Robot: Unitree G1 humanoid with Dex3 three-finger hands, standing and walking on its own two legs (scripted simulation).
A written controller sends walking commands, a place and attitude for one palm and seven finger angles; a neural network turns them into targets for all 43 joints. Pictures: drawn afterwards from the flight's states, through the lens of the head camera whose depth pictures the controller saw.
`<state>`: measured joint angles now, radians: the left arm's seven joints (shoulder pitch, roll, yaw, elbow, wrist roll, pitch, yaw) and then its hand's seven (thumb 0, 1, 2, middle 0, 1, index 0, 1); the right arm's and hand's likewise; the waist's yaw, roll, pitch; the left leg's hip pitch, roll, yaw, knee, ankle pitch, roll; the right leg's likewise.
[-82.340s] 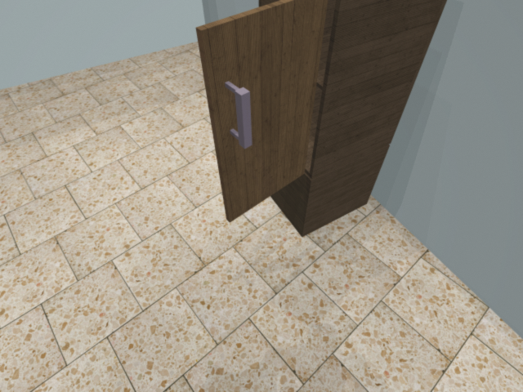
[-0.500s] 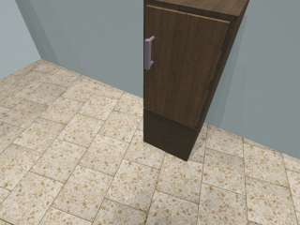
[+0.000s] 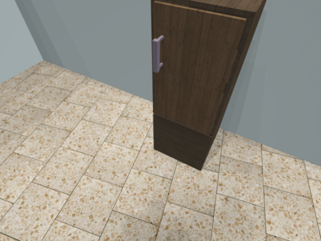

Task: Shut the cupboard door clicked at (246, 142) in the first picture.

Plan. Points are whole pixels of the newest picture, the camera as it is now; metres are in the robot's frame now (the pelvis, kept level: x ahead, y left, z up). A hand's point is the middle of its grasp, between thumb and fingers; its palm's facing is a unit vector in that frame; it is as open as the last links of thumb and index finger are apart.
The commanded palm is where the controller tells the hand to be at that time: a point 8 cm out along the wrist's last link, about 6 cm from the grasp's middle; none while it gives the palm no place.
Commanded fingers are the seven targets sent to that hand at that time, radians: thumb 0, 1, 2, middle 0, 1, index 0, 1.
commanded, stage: look to check the result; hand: left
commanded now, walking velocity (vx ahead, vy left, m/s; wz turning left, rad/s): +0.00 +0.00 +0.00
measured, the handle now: (158, 54) +0.81 +0.05 +0.06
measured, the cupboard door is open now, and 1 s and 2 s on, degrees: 0 0 0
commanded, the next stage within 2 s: stand and wait in 0.08 s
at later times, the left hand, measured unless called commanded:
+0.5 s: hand out of the picture -0.03 +0.14 -0.18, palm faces +0.04 -0.99 -0.16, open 7.4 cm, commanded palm none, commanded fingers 0.00 0.90 0.90 -0.20 -0.30 -0.20 -0.30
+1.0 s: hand out of the picture -0.02 +0.12 -0.18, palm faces +0.05 -0.99 -0.16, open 7.4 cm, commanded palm none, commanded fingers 0.00 0.90 0.90 -0.20 -0.30 -0.20 -0.30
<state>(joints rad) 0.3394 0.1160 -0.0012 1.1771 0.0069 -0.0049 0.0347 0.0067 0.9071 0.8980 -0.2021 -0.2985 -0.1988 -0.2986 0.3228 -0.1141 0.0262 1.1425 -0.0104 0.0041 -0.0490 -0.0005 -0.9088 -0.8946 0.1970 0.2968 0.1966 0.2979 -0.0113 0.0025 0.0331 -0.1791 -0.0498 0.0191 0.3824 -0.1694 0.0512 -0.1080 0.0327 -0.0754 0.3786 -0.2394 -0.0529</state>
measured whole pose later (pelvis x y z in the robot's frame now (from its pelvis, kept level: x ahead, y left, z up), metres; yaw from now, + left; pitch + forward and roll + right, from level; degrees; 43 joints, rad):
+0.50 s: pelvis +0.01 -0.01 +0.00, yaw +0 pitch -2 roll +0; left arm 0.34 0.11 0.00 1.17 0.01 -0.01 0.04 0.01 0.91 0.90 -0.20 -0.30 -0.20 -0.30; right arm 0.32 -0.11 0.03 1.15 -0.01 0.00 -0.05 0.00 -0.91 -0.89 0.20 0.30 0.20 0.30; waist -0.01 0.00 0.04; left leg -0.16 -0.04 0.01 0.38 -0.19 0.03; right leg -0.09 0.05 -0.08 0.37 -0.25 -0.07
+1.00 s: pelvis +0.02 -0.03 +0.00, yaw +0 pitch -2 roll +1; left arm 0.35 0.10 0.00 1.17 0.01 -0.01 0.04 0.01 0.91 0.90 -0.20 -0.30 -0.20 -0.30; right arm 0.32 -0.11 0.03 1.15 -0.01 0.01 -0.06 0.00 -0.91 -0.89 0.20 0.30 0.20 0.30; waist -0.01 0.00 0.04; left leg -0.15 -0.02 0.00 0.40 -0.21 0.01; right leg -0.07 0.07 -0.08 0.36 -0.27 -0.09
